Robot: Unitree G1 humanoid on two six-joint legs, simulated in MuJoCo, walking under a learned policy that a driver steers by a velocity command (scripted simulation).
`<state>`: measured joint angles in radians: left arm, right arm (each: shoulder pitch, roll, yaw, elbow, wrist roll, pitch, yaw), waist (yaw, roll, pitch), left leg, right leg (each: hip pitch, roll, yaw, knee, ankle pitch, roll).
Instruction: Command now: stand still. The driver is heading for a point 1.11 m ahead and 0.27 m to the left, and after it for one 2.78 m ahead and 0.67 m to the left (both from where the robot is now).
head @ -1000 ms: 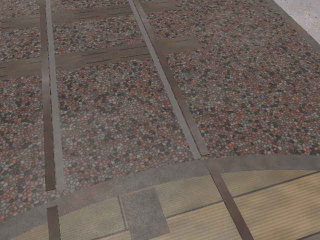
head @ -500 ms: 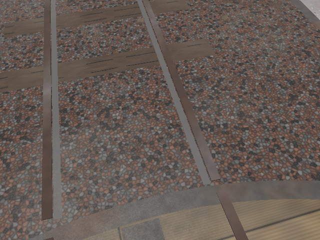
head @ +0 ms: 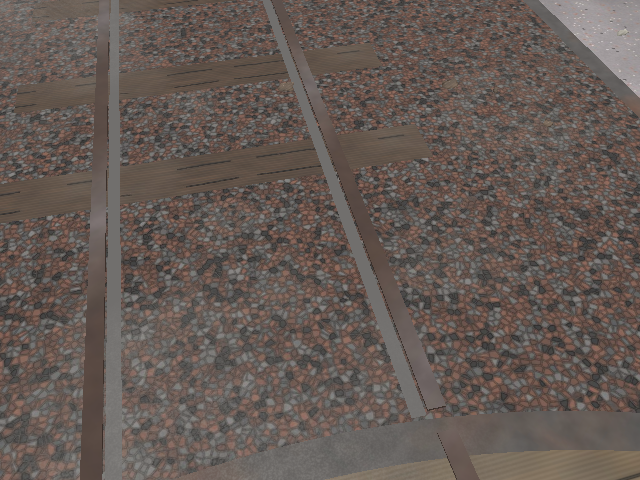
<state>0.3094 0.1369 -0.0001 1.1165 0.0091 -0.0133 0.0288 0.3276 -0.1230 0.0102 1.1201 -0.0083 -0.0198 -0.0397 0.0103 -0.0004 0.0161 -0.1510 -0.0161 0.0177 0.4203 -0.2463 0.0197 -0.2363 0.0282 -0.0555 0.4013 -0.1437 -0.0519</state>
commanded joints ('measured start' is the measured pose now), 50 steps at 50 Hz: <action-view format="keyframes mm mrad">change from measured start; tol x16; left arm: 1 57 65 9 -4 0 -4 5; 30 -71 65 36 -113 22 -46 -40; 36 435 236 103 11 12 -70 -20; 40 149 123 64 -68 14 -76 -13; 50 228 92 23 -29 9 -106 8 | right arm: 1 76 -68 -9 -2 0 -4 -3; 28 223 -156 -66 17 -11 -10 2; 50 -318 -44 -47 -247 -11 -23 83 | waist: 1 -1 -1 57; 27 -69 175 182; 34 89 47 136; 36 162 -354 29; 39 39 -45 144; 50 12 -77 148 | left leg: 1 -95 101 -103 -100 27 38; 18 -75 100 -97 -100 52 36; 26 -27 205 -345 -226 -543 172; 33 -164 209 -241 -177 -287 168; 36 -588 -46 70 516 -258 70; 38 -624 35 -56 731 -183 97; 45 -605 52 -9 679 89 69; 50 -506 20 110 337 207 69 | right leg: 1 43 -111 135 -78 -28 -5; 18 50 -114 135 -71 2 -4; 23 -89 -59 129 -17 -513 -51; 29 -328 -45 9 344 -261 -27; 34 216 16 -33 51 -160 -33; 36 486 -392 612 -261 -517 -147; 40 209 -327 382 -303 -322 -112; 45 268 -248 71 -246 278 -47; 50 189 -213 -79 -248 469 -35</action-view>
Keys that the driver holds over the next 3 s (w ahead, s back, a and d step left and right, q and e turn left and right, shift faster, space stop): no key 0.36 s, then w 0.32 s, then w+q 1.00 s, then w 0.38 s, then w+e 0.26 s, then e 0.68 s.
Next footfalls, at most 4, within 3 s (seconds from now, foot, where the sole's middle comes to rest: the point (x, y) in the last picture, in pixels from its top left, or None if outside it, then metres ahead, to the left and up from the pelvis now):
1.16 left None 0.44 0.06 -0.78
1.70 right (318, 361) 0.82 0.05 -0.78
2.22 left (189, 335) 0.89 0.37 -0.78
2.68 right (231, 260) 1.14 0.29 -0.78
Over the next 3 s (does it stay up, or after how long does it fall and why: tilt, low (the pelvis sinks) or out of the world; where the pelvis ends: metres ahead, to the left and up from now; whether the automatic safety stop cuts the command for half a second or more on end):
stays up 1.01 0.32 -0.01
